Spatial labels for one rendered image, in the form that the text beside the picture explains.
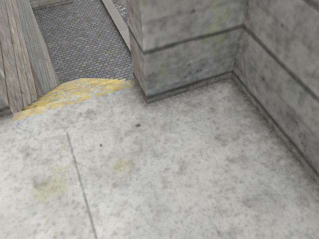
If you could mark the stairs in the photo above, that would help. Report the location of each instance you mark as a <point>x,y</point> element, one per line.
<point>71,89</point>

